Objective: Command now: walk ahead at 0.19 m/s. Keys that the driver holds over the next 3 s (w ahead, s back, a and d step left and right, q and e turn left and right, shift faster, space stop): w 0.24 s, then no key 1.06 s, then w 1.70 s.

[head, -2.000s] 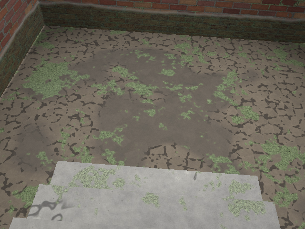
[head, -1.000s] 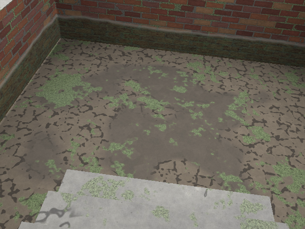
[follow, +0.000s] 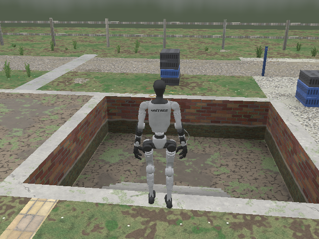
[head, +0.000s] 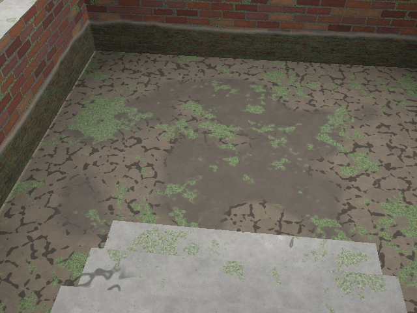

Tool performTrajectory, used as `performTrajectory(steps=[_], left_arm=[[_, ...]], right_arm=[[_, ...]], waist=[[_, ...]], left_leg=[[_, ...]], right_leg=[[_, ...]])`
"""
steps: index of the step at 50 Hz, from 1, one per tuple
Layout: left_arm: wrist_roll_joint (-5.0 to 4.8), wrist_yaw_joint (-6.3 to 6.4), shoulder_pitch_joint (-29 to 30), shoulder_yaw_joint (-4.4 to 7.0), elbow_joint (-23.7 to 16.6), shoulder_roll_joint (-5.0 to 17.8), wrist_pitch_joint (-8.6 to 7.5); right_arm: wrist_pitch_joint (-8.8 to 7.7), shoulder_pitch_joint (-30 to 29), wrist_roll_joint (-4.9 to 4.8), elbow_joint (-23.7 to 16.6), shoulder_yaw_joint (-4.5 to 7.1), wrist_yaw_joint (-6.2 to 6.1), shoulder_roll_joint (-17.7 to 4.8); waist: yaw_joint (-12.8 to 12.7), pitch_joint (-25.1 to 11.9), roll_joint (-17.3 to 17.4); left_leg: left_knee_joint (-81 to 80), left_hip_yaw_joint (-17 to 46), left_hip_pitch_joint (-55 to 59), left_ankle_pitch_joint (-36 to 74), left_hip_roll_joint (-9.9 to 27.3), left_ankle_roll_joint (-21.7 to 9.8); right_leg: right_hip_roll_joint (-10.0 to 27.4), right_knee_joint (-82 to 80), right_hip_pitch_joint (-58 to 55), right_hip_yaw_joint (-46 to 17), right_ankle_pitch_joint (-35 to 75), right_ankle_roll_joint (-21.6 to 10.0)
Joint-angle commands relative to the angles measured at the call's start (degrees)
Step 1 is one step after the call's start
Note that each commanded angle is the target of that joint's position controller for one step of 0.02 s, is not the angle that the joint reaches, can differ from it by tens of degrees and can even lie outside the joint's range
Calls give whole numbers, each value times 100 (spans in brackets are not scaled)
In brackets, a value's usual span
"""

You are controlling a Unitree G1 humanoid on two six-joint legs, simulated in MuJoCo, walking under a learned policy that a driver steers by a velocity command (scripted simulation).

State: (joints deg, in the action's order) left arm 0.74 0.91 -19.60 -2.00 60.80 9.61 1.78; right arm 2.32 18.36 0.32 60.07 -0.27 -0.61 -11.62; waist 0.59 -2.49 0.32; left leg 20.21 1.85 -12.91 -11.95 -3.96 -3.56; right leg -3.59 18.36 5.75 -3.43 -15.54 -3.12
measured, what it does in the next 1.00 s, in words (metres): goes down: right foot 0.18 m lower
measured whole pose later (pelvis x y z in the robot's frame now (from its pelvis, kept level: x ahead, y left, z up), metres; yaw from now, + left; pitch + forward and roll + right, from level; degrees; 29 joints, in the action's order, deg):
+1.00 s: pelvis +0.24 -0.03 -0.19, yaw -1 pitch +0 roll +1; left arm 0.9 1.6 -23.1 -2.3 57.0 9.1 -2.4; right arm 4.9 10.5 1.7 52.6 0.6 -3.2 -12.0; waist -1.1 -0.5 1.8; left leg 100.6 4.4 -47.7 -20.4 -4.8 -0.1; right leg -0.9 30.8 18.9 5.1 -11.8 -5.6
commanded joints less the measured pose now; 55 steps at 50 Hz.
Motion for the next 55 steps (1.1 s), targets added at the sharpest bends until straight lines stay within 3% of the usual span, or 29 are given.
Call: performTrajectory(steps=[1, 4, 8, 9, 10, 11, 14, 16, 17, 20, 23, 26, 28, 31, 34, 35, 36, 37, 38, 39, 40, 41, 42, 43, 45, 48, 49, 52, 55], left_arm=[[-6, 3, -323, 237, -185, 804, 5], [-4, 31, -140, 394, -297, 1000, -31], [-27, -7, 518, 440, -616, 901, -16], [-45, -28, 522, 357, -733, 563, -61], [52, -13, 602, 341, -883, 556, -69], [137, -18, 667, 401, -896, 852, -106], [84, -122, 303, 447, -641, 822, -198], [96, -122, 229, 454, -564, 758, -153], [98, -135, 123, 469, -463, 700, -108], [83, -68, 288, 489, -461, 665, 2], [86, 13, 1504, 595, -910, 863, -96], [99, -23, 1718, 580, -1049, 816, -173], [138, -190, 1490, 527, -993, 560, -164], [76, -326, 1328, 446, -930, 429, -83], [-93, -247, 689, 453, -759, 579, -115], [-47, -167, 108, 480, -511, 623, -147], [117, -113, -855, 529, -222, 701, -197], [223, -119, -1620, 652, 59, 1094, -205], [169, -202, -1767, 602, 19, 1332, -287], [-40, -266, -1414, 544, -185, 1195, -267], [-168, -225, -1024, 468, -371, 959, -242], [-137, -109, -715, 372, -478, 814, -254], [-96, 78, -165, 382, -657, 1022, -319], [-3, 94, -61, 293, -671, 863, -314], [114, 49, -121, 205, -673, 821, -393], [50, 55, -592, 119, -570, 788, -521], [-43, 130, -533, 58, -609, 692, -527], [7, 225, -761, -31, -726, 712, -486], [43, 266, -244, -67, -1019, 661, -324]], right_arm=[[-58, -125, 50, -302, 119, 25, -463], [-148, 180, 135, -237, 139, 57, -437], [-225, 1144, 193, 34, 195, 8, -443], [-272, 1493, 190, 80, 279, -46, -793], [-293, 1757, 73, 94, 392, -5, -1119], [-353, 1662, 80, 31, 360, 34, -961], [-501, 1150, 100, -234, 323, -9, -783], [-574, 1175, 37, -231, 234, -67, -590], [-627, 1213, 120, -229, 200, -79, -590], [-635, 1240, 71, -252, 76, -124, -511], [-723, 1859, 2, -21, 114, -248, -645], [-751, 1731, 59, -32, 124, -345, -589], [-789, 1357, 25, -128, 10, -303, -278], [-837, 1256, -10, -72, 52, -269, -342], [-638, 1381, 195, 10, 79, -413, -322], [-553, 1405, 188, 30, 92, -420, -368], [-466, 1406, 121, 44, 78, -398, -393], [-419, 1549, 59, 38, 120, -320, -399], [-381, 2463, -315, 38, 165, -376, -46], [-352, 2336, -380, -54, 131, -482, -262], [-287, 1796, -208, -111, 138, -502, -410], [-206, 1254, -46, -219, 135, -436, -437], [-53, 823, 46, -485, 57, -336, -314], [141, 337, 168, -551, 101, -324, -534], [240, -92, 161, -758, 156, -285, -493], [255, -12, 166, -740, 137, -274, -214], [286, -482, 141, -1014, 73, -236, -75], [355, -941, 193, -1236, 61, -148, -78], [326, -1148, 193, -1415, -52, -13, -85]], waist=[[-145, 924, -578], [18, 707, -701], [541, 1154, -197], [584, 1070, 774], [616, 1077, 1411], [445, 1218, 871], [-11, 939, 148], [-113, 775, 158], [-121, 546, 192], [-105, 400, 366], [392, 758, 567], [368, 918, 350], [271, 647, 188], [345, 847, 178], [313, 958, -38], [160, 775, -215], [-240, 530, -260], [-439, 73, -691], [-92, -965, -1333], [-118, -1459, -942], [-175, -1271, -572], [-157, -934, -356], [-48, -647, -850], [-38, -103, -424], [63, 514, 14], [40, 221, -472], [66, 514, -322], [-122, 259, -427], [-35, 314, -671]], left_leg=[[371, 91, -562, -1443, 91, -103], [1706, -231, -457, -773, 215, -53], [323, -45, 1092, -1281, 249, -232], [-513, 1501, 1657, -2150, 1138, -475], [-1172, 3116, 1588, -2685, 2091, -978], [-1209, 3356, 1219, -2329, 2353, -1304], [-1266, 2205, 815, -455, 1959, -1206], [-947, 1303, 787, 2212, 1702, -1059], [-538, 852, 677, 3112, 1609, -1041], [30, 374, 593, 4563, 1389, -782], [381, 818, 2040, 3283, 1452, -785], [910, 736, 1610, 2620, 1304, -874], [1359, 421, 245, 1551, 947, -656], [1956, 334, -942, 515, 747, -481], [3477, 334, -434, 308, 599, -429], [4312, 286, -303, 619, 495, -410], [5401, 112, -544, 895, 358, -379], [7119, -127, -1489, -1212, -53, -274], [9476, -200, -3163, -5006, -601, 75], [9838, 143, -3850, -4807, -194, 66], [9851, 90, -3936, -4266, 38, 113], [9791, 42, -3891, -3811, 116, 125], [9193, 280, -3643, -2639, 373, 235], [9146, 68, -3202, -2307, 310, 284], [8315, 349, -3029, -1081, 176, 291], [8721, 331, -3497, -954, -128, 309], [7901, 408, -3782, -243, -120, 406], [7456, 487, -4047, -73, -215, 618], [4223, 222, -2862, 138, 259, 646]], right_leg=[[944, -1056, 845, -1220, -2530, -513], [1553, -1324, 926, -1617, -2015, -890], [896, 156, 2410, -848, -1816, -682], [287, 1528, 3190, -229, -1456, -441], [-114, 2759, 3801, 385, -1495, -272], [224, 3403, 3852, 73, -1279, -244], [565, 3640, 3126, -8, -605, -3], [493, 3626, 2752, 178, -260, 148], [398, 3985, 2441, 250, 419, 111], [300, 3939, 2189, 376, 874, 107], [463, 3240, 4129, -73, 1392, 129], [581, 2316, 4079, -55, 2276, 317], [515, 1639, 2518, 214, 3839, 302], [412, 1096, 1325, 393, 4423, 219], [625, -320, 964, 349, 4924, 176], [601, -838, 440, 549, 5125, 165], [688, -1453, -617, 798, 5487, 126], [1127, -914, -2036, 619, 6572, 4], [2489, 1920, -4056, -385, 10227, -586], [2969, 2008, -3977, -751, 9796, -971], [2916, 1454, -2995, -736, 7732, -1225], [2784, 1055, -1978, -763, 6319, -1388], [3215, 94, -702, -1456, 3427, -1996], [2904, -355, 566, -1161, 2499, -1970], [2176, -204, 1689, -728, 1946, -1562], [1947, 237, 1497, -744, 2244, -1537], [1883, 264, 1726, -640, 1492, -1489], [1866, 315, 1321, -1002, 727, -1454], [1511, -149, 1433, -769, -674, -996]])
Next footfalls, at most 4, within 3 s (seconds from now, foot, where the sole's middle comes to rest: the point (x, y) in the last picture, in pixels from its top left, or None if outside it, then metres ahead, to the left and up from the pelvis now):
0.74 right None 0.33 -0.11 -0.96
1.24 left None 0.32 0.10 -0.96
1.70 right None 0.36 -0.10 -0.96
2.20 left None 0.68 0.00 -1.14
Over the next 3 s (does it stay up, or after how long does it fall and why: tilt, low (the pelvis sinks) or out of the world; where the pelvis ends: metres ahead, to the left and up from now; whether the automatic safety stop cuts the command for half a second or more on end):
stays up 0.98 -0.13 -0.57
